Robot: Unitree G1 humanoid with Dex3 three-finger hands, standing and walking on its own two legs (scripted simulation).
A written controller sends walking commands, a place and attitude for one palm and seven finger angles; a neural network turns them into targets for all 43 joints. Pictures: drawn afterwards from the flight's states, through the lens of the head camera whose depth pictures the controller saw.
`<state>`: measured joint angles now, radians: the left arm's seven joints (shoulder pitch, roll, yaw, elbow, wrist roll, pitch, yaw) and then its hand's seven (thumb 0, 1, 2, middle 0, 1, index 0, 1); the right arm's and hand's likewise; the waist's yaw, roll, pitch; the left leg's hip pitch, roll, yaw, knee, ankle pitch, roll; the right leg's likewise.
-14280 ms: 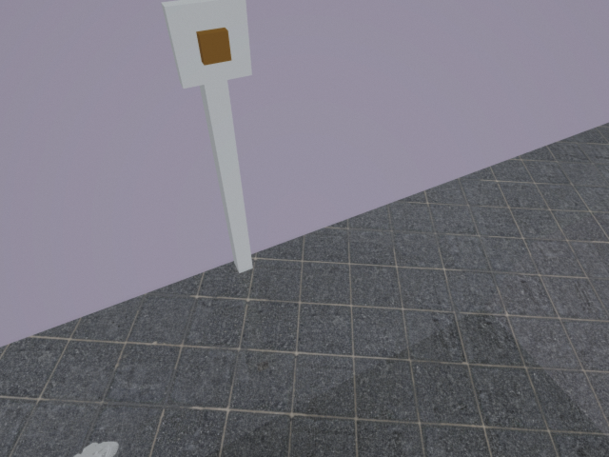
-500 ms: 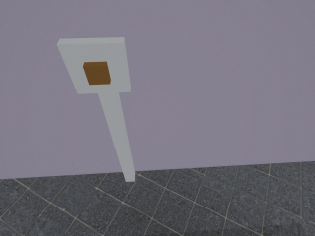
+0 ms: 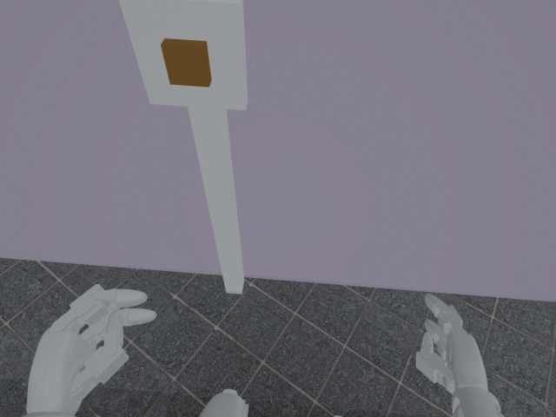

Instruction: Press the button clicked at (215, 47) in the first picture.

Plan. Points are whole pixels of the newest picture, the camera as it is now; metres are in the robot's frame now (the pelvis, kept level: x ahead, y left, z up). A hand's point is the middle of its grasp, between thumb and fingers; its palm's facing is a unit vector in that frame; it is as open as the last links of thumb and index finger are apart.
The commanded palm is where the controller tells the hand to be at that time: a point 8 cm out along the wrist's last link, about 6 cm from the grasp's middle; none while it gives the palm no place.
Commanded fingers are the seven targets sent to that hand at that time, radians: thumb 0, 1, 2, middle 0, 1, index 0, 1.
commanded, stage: raise the hand and make a fist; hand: left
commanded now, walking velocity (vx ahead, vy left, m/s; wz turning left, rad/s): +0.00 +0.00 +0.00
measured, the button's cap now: (188, 62) +0.57 +0.22 +0.21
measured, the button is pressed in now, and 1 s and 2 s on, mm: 0 0 0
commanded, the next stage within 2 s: aim a knuckle at the button in 1.46 s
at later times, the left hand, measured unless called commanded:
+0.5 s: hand (112, 287) +0.23 +0.22 +0.12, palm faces +0.07 -1.00 -0.05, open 3.1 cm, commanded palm +0.20 +0.28 +0.14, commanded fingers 0.00 0.90 0.90 -1.30 -1.50 -1.30 -1.50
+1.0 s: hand (81, 222) +0.26 +0.25 +0.19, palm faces +0.07 -1.00 -0.06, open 3.1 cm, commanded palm +0.23 +0.30 +0.20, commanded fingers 0.00 0.90 0.90 -1.30 -1.50 -1.30 -1.50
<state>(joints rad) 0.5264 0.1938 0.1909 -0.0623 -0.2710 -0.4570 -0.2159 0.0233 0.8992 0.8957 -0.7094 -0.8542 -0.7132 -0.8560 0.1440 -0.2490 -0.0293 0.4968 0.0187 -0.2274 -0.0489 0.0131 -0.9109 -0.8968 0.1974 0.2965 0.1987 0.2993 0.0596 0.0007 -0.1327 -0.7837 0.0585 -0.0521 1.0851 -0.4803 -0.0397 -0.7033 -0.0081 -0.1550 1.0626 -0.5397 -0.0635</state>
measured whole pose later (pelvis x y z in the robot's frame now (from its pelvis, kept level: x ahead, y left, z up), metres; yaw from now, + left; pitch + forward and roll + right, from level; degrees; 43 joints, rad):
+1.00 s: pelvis +0.03 +0.04 +0.06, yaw -1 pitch +1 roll -1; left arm 0.25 0.28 0.25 -0.20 -0.29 0.02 -0.21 0.02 0.90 0.90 -1.30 -1.50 -1.31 -1.50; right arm 0.23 -0.23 0.08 0.60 0.05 -0.25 -0.07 0.02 -0.90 -0.90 0.20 0.30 0.20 0.30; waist 0.05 0.04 -0.07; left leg -0.34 0.02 0.02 0.68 -0.35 0.01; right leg -0.27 -0.03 -0.10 0.62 -0.37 0.00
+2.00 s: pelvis +0.02 +0.02 +0.07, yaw -3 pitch +0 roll +0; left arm -0.12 0.28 0.26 0.19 -0.26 0.02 -0.18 0.02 0.90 0.90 -1.30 -1.50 -1.31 -1.50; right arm 0.23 -0.25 0.05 0.66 0.06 -0.23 -0.09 0.02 -0.91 -0.90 0.20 0.30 0.20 0.30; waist 0.01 0.03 -0.04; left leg -0.30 0.04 0.04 0.58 -0.29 -0.01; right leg -0.26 -0.01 -0.08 0.58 -0.33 -0.02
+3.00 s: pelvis +0.02 +0.03 +0.06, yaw -5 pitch +9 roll +0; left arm -0.68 0.34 0.35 0.94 -0.13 -0.26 -0.08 0.02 0.90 0.90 -1.30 -1.50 -1.30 -1.50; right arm 0.41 -0.27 -0.01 0.69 0.03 -0.01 -0.02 0.01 -0.91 -0.90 0.20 0.30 0.20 0.30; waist -0.10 0.02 -0.07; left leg -0.50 0.06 0.07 0.68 -0.33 0.00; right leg -0.48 0.01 -0.04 0.67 -0.34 -0.02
